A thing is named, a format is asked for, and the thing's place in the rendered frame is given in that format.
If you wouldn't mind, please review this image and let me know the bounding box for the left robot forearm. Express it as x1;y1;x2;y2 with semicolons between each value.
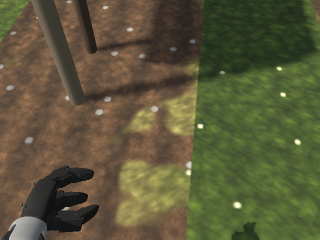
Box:
1;216;47;240

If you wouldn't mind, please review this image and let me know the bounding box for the left robot hand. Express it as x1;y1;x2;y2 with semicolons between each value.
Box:
20;165;99;233

